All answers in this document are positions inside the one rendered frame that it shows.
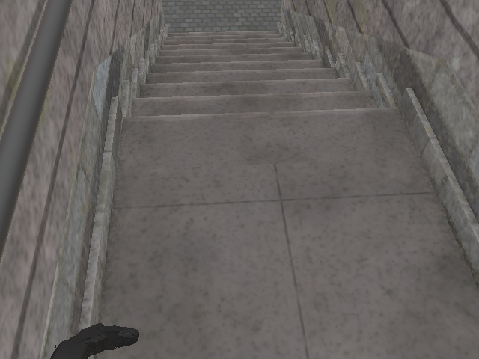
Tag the robot left hand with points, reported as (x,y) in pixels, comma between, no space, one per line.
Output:
(95,339)

